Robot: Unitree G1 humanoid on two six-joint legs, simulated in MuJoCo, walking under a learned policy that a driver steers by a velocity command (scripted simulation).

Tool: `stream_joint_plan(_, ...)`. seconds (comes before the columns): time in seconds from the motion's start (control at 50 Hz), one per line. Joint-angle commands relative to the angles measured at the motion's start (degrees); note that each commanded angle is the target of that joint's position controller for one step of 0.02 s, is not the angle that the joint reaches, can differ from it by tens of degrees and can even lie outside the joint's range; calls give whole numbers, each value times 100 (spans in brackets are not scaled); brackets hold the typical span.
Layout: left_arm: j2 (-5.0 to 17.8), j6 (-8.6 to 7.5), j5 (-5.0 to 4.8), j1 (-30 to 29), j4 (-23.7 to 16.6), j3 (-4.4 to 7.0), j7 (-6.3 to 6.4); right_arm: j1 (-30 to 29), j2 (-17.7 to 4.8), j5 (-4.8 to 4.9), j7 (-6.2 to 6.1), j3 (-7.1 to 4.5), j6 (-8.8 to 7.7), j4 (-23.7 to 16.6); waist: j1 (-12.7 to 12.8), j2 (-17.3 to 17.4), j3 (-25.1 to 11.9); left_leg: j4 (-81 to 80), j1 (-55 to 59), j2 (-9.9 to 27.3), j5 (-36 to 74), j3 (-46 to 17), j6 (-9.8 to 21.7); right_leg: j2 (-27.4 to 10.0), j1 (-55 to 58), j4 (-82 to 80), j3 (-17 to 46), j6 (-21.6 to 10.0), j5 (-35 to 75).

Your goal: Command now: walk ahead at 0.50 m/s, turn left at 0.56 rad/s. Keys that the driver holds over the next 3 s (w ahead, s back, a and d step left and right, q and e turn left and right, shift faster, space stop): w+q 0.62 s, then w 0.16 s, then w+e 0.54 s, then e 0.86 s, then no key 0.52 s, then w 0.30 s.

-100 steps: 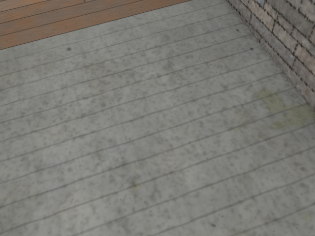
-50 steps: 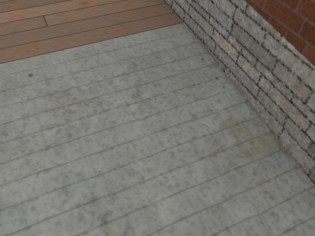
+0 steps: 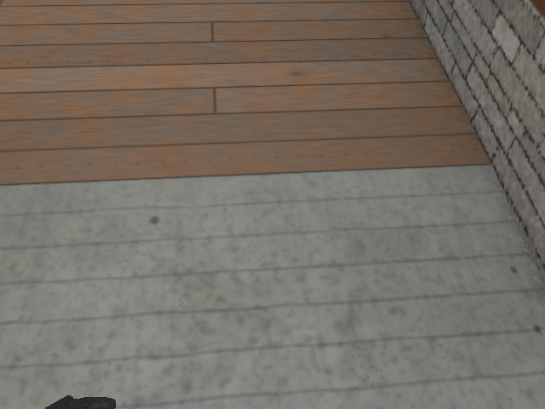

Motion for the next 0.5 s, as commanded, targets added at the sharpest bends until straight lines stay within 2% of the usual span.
stream_joint_plan(0.02,169,34,-4,-213,-386,35,38,-169,-837,21,-121,-214,-57,-489,134,462,16,-831,-484,1113,911,-1022,789,228,338,-1159,-275,250,835)
stream_joint_plan(0.08,102,14,-94,-892,-568,-3,11,127,-975,57,-157,-261,-5,-435,-167,675,4,-688,-199,1142,639,-1156,628,513,643,-2361,-348,348,1069)
stream_joint_plan(0.12,218,-34,-158,-1140,-670,30,-33,262,-1016,94,-159,-276,35,-387,-252,758,-7,-472,147,1316,637,-1448,606,612,738,-2746,-304,313,902)
stream_joint_plan(0.14,315,-69,-179,-1136,-691,70,-60,265,-998,104,-167,-269,63,-382,-215,824,-57,-335,336,1413,734,-1627,570,656,867,-2926,-262,258,797)
stream_joint_plan(0.18,528,-136,-192,-848,-651,182,-101,155,-994,96,-192,-269,121,-415,2,1073,-198,-20,568,1557,1093,-1902,452,751,1387,-3194,-280,77,385)
stream_joint_plan(0.2,651,-171,-185,-377,-534,269,-96,22,-937,76,-199,-243,138,-476,273,1187,-407,327,547,1447,1643,-1883,344,837,2061,-3444,-396,-90,305)
stream_joint_plan(0.22,877,-202,-128,328,-396,387,-54,-125,-744,38,-197,-172,121,-576,643,1169,-901,1129,243,1139,2150,-1650,107,566,3252,-3538,-219,-369,381)
stream_joint_plan(0.24,1302,-200,-15,1384,-319,504,-3,-92,-389,-98,-189,-37,92,-767,984,440,-1897,2905,-777,718,1196,-1222,-189,-661,5150,-3416,1057,-915,-17)
stream_joint_plan(0.26,1616,-92,-19,1743,-88,581,-42,838,-37,103,-138,75,36,-900,498,-1838,-2694,4706,-2830,55,-2040,-682,-541,-1959,6863,-4247,4098,-1915,-1591)
stream_joint_plan(0.28,934,-57,-112,1536,-220,454,-5,621,-724,235,-142,-72,48,-695,712,-1128,-2059,5636,-3539,553,-1791,-717,-620,-1936,6384,-4656,4368,-1790,-3158)
stream_joint_plan(0.3,646,-21,-144,1238,-246,365,64,-149,-1068,164,-132,-177,78,-821,825,-598,-1144,5859,-3706,738,-1249,-463,-655,-1676,5495,-4678,3270,-1498,-2592)
stream_joint_plan(0.32,519,16,-108,985,-222,303,87,-454,-1013,60,-123,-180,111,-897,685,-177,-669,5738,-3442,969,-858,-323,-661,-1369,4646,-4680,2306,-1316,-1588)
stream_joint_plan(0.34,394,31,-62,831,-161,262,86,-582,-887,10,-89,-185,123,-964,522,-200,-338,5525,-3213,1104,-657,-294,-648,-1052,4019,-4795,1661,-1201,-1071)
stream_joint_plan(0.36,305,15,-22,732,-119,230,87,-451,-718,74,-49,-172,162,-958,342,-388,-190,5436,-2897,1218,-559,-276,-636,-848,3581,-4944,1145,-1100,-836)
stream_joint_plan(0.38,264,-9,-49,691,-75,230,76,-353,-559,128,-23,-138,202,-937,281,-506,-106,5407,-2744,1238,-512,-170,-653,-762,3316,-5085,796,-1105,-655)
stream_joint_plan(0.4,290,-30,-77,679,-30,236,54,-330,-465,165,-16,-123,253,-932,244,-512,-53,5367,-2712,1263,-463,-92,-688,-743,3177,-5209,510,-1164,-485)
stream_joint_plan(0.46,570,-58,-60,683,110,324,48,-638,-429,102,-47,-87,339,-1099,238,-341,156,4811,-2973,1359,-144,-71,-848,-908,3094,-5454,-14,-1330,-95)
stream_joint_plan(0.5,733,-43,-68,711,170,362,64,-859,-405,70,-17,-58,342,-1193,289,-324,134,4290,-2968,1451,204,-30,-907,-980,3257,-5474,-318,-1331,68)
